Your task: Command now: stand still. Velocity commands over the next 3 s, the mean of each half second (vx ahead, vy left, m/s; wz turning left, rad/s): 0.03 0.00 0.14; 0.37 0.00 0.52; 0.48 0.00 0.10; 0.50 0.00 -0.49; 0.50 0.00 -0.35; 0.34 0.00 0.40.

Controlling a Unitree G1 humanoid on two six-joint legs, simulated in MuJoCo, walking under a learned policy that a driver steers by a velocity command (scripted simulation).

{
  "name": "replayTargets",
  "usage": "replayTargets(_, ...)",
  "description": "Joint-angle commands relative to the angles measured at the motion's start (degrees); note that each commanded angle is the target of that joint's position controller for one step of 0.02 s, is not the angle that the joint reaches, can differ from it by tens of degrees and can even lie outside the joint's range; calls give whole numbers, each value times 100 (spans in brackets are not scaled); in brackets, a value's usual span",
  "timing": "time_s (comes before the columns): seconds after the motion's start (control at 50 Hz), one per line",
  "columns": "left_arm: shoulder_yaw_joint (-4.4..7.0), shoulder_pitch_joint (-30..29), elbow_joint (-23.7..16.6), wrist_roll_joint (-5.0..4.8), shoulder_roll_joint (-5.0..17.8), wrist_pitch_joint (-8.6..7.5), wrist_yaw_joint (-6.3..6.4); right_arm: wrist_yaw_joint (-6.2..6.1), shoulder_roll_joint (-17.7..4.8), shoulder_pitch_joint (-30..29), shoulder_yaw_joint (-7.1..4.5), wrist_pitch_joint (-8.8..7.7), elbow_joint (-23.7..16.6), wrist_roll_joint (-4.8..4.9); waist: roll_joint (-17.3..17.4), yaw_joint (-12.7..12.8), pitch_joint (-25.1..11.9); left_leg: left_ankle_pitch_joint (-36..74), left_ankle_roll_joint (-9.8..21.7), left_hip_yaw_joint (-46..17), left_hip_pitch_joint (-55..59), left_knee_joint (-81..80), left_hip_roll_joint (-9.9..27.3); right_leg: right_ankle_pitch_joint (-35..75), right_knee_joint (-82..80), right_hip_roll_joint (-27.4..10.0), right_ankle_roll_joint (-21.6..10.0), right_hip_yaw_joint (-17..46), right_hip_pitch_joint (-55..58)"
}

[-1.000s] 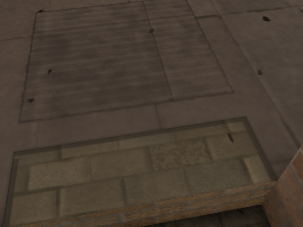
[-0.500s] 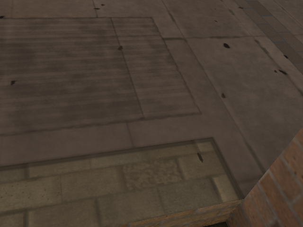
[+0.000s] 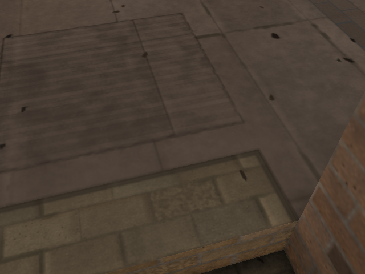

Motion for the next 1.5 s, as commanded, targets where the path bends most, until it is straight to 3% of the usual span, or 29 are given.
replayTargets(0.02, 77, 385, -223, -3, 381, -175, 6, -31, -458, 235, -117, -28, -130, -29, -130, -67, 349, 276, 372, -142, -335, -290, 302, 1380, -390, -898, -67, 742, 34)
replayTargets(0.26, 106, 754, -91, -90, 348, -359, -13, 51, -346, 861, -117, 6, 109, -33, -254, -77, 438, 342, 298, -221, -304, -145, 337, 1316, -325, -1011, -180, 702, 22)
replayTargets(0.38, 299, 554, -437, -89, 832, -213, 154, 19, -552, 548, -259, -44, -410, -10, -452, -23, 367, 31, 379, -217, -1180, 901, 78, 1097, -73, -1308, -427, 757, 143)
replayTargets(0.46, 506, 922, -533, -132, 1382, -53, 292, 107, -556, 85, -363, 26, -789, -113, -995, 407, 579, -1696, 662, -32, -2584, 3763, -91, -3113, -1091, -2446, -1471, 2321, -351)
replayTargets(0.5, 539, 713, -414, -125, 1578, -215, 273, 9, -457, -62, -431, -16, -901, -123, -678, 385, 627, -1719, 481, -449, -3683, 7094, 142, -2589, -1369, -2970, -2105, 2708, -276)
replayTargets(0.52, 512, 448, -360, 83, 1574, -360, 218, -78, -466, -95, -439, -76, -1045, -118, -323, 255, 595, -1410, 444, -842, -4113, 7467, 120, -2590, -1308, -2691, -1844, 2272, -5)
replayTargets(0.6, 427, 535, 113, 280, 1483, -727, -69, -74, -245, -1087, -310, -165, -1728, -133, 137, 408, 386, -1574, 620, -724, -6202, 9370, -41, -1874, -1023, -2702, -1329, 1539, 1496)
replayTargets(0.7, 437, 1026, 692, 211, 1654, -973, -203, -48, 279, -2366, -77, -103, -2499, -31, -389, 642, 833, -2495, 742, -1057, -8185, 11115, -115, -1972, -1406, -3111, -1046, 975, 1479)
replayTargets(0.78, 370, 98, 875, 8, 1810, -1029, -349, -37, 171, -2717, 22, 89, -2956, 44, -316, -92, 1348, -1852, 899, -297, -7469, 9093, 245, -2491, -2440, -2534, -682, -232, -319)
replayTargets(0.8, 325, -211, 854, -302, 1877, -933, -296, 163, 280, -2464, 197, 195, -3155, 131, -329, -466, 1143, -1224, 1185, 499, -4838, 6493, 694, -1547, -3667, -2286, -781, -962, -1646)
replayTargets(0.82, 307, -201, 815, -376, 1877, -835, -270, 233, 166, -2365, 130, 271, -2999, 75, 0, -226, 805, -888, 1348, 1236, -3129, 5937, 342, 346, -3802, -2000, -1002, -1083, -2080)
replayTargets(0.84, 338, -39, 785, -387, 2190, -830, -196, 229, -59, -1228, -36, 258, -2407, 72, -247, -472, -254, -1319, 1249, 1783, -1773, 6180, -463, 5655, -2345, -1821, -1137, -1390, -1304)
replayTargets(0.86, 415, -238, 686, -488, 2556, -852, -250, 238, -213, 585, -117, 158, -1754, 20, -710, -1317, -1534, -897, 1253, 1519, -424, 5822, -904, 9018, -362, -1844, -988, -1283, -524)
replayTargets(0.88, 524, -641, 677, -667, 2730, -846, -536, 251, -893, 1891, -265, 10, -1408, -87, -741, -1974, -2431, -672, 1107, 427, 486, 3899, -1128, 8212, 2185, -1624, -622, -1142, -137)
replayTargets(0.9, 341, -695, 416, -399, 1757, -885, -848, 167, -1806, 1146, -511, -58, -1317, -154, 939, -1193, -2059, -1956, 1049, -2535, 170, 1026, -300, 1780, 4248, -627, 168, -665, -1200)
replayTargets(0.92, 272, 127, -10, -123, 1229, -807, -1015, -63, -2363, 360, -606, 33, -1451, -23, 2402, -496, -2679, -2447, 1182, -5547, 766, -816, 877, 642, 6639, 23, 314, 617, -2398)
replayTargets(0.94, 323, 49, -34, -69, 1013, -686, -981, -141, -2123, -34, -612, 85, -1448, -67, 910, -192, -2371, -1968, 991, -6050, 615, -1122, 1086, 916, 8514, -2, 570, 1169, -2996)
replayTargets(1.0, 203, -365, 208, 140, 868, -538, -834, 80, -1085, -435, -425, -78, -605, 21, -64, 212, -647, -671, 1153, -3606, -727, 572, 342, 1314, 9173, -95, 496, 964, -3934)
replayTargets(1.04, 115, -454, 109, 70, 744, -465, -768, 161, -847, -381, -378, -206, -283, -10, 150, 229, -490, 391, 1252, -2749, -577, 696, 378, 971, 9688, 1, 272, 859, -4422)
replayTargets(1.12, -56, -736, -72, -43, 354, -209, -663, 242, -722, 250, -256, -309, -85, 33, -211, 218, 124, 628, 710, -1503, -695, 289, 350, 322, 9073, -292, -38, 491, -5464)
replayTargets(1.18, -215, -1272, -487, -82, -44, -47, -513, 237, -877, 410, -229, -326, -242, 14, 752, 122, 692, 834, 829, -1567, -932, -379, 620, -284, 10435, -265, -119, 152, -6702)
replayTargets(1.24, -356, -2303, -1149, -21, -70, 29, -537, 239, -969, 595, -203, -326, -286, 9, 938, 36, 1111, -382, 727, -1187, -1164, -1219, 520, -346, 9361, -592, -124, -63, -7125)
replayTargets(1.28, -409, -2900, -1515, 1, 21, 96, -624, 115, -1254, 876, -330, -336, -302, 117, 963, -141, 952, -289, 1003, -1331, -369, -2356, 950, -800, 8186, -978, -209, -350, -6850)
replayTargets(1.34, -351, -2874, -1266, -53, 85, 45, -821, -13, -1164, 1250, -308, -424, -310, 157, 407, -308, 425, 3751, 804, -292, 1325, -2179, 1168, -853, 6724, -1001, -611, -908, -6291)
replayTargets(1.38, -301, -2212, -925, -191, 202, 93, -814, -32, -1181, 854, -249, -489, -452, 228, 511, 126, -609, 8894, 719, 365, 758, -1260, 1089, -619, 5437, -243, -748, -1591, -3558)
replayTargets(1.42, -85, -1048, -587, -279, 605, 328, -591, -65, -1620, 1289, -292, -699, -266, 201, 1337, 505, -1576, 10543, 871, 532, 1307, 71, 1527, -2118, 5247, 361, -844, -1560, -2163)
replayTargets(1.46, 120, -496, -169, -258, 1063, 287, -574, 131, -1759, 1096, -360, -832, -437, 517, 741, 955, -1849, 9327, 969, 643, 31, 2082, 1039, -2006, 3673, 384, -1081, -343, -399)
replayTargets(1.48, 360, -249, 28, -97, 1668, 391, -550, 303, -1628, 985, -332, -896, -673, 416, -538, 1138, -1705, 6841, 775, 443, -1563, 3978, 271, -4428, 2134, -360, -1575, 2213, 116)
replayTargets(1.5, 500, -277, -107, 21, 1969, 316, -481, 497, -1578, -140, -368, -1068, -1084, -49, -1255, 1228, -1816, 1450, 824, -50, -2608, 7170, -865, -6101, 128, -1248, -1974, 5422, -263)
